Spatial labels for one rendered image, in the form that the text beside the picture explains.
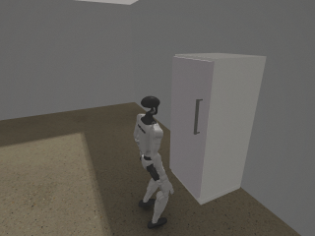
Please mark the right robot forearm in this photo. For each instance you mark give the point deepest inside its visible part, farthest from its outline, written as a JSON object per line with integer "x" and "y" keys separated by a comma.
{"x": 159, "y": 168}

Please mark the right robot upper arm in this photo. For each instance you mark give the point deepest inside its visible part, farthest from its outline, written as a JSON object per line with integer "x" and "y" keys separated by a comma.
{"x": 157, "y": 134}

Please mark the handle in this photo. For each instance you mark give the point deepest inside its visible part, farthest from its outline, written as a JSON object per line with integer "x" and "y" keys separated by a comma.
{"x": 196, "y": 116}

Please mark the fridge door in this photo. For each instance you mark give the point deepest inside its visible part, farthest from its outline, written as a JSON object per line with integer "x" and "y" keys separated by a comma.
{"x": 191, "y": 79}

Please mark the left robot upper arm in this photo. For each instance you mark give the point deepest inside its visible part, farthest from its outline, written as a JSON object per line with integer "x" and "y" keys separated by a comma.
{"x": 136, "y": 131}

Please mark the left robot forearm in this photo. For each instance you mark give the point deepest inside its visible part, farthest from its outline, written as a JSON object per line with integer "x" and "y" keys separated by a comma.
{"x": 138, "y": 144}

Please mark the right robot thigh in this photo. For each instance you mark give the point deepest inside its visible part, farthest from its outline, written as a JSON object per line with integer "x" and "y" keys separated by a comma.
{"x": 155, "y": 176}

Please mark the right robot shin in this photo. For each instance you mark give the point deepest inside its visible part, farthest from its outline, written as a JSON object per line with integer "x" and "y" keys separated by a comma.
{"x": 160, "y": 205}

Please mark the robot right hand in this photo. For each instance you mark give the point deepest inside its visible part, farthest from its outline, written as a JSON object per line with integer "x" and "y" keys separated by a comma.
{"x": 167, "y": 186}

